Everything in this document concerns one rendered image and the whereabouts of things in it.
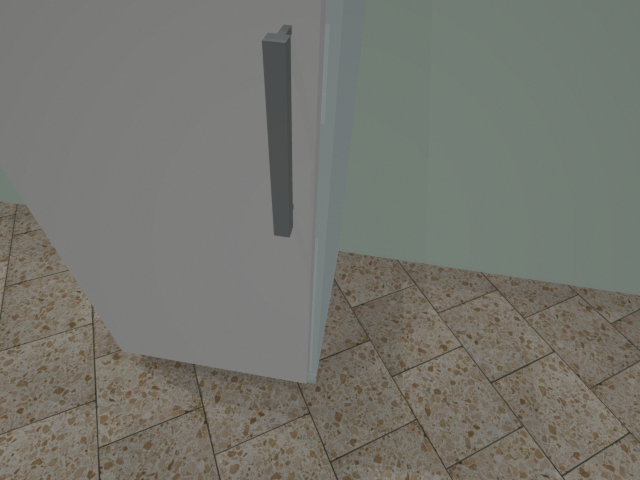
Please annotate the handle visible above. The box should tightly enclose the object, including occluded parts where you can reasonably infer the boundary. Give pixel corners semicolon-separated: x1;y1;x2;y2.
262;25;294;238

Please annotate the fridge door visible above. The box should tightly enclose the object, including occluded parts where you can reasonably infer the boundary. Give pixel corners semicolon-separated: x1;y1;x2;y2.
0;0;326;384

